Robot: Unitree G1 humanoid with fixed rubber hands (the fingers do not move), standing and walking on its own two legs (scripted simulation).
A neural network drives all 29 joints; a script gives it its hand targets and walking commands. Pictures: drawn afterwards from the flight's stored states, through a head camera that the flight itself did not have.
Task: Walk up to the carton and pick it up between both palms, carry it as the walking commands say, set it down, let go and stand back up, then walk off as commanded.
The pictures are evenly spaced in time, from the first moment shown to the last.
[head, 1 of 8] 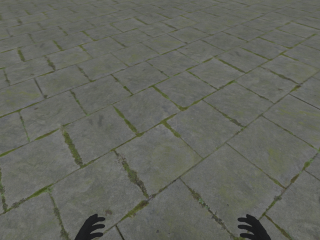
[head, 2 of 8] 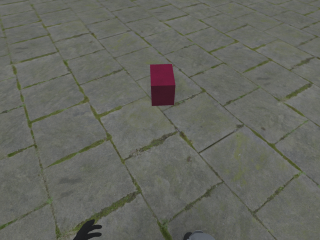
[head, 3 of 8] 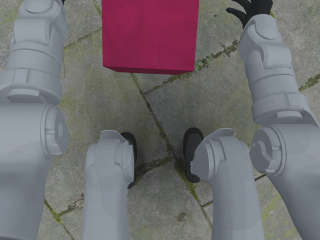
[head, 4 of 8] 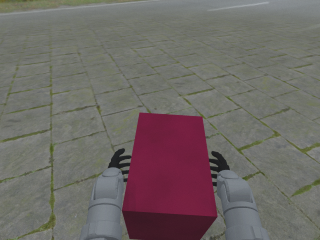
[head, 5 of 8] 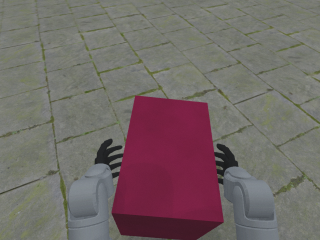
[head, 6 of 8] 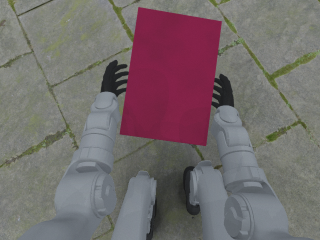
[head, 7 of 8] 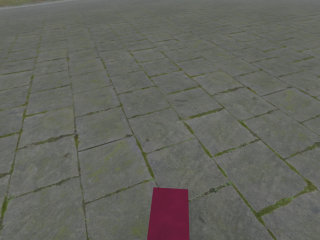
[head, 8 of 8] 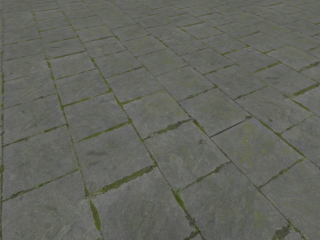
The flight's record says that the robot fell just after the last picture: no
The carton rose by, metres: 0.67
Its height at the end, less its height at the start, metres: +0.00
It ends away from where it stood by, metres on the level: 2.28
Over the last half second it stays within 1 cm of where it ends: yes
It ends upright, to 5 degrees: yes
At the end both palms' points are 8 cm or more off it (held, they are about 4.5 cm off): yes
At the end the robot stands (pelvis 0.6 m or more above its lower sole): yes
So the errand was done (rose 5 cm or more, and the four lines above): yes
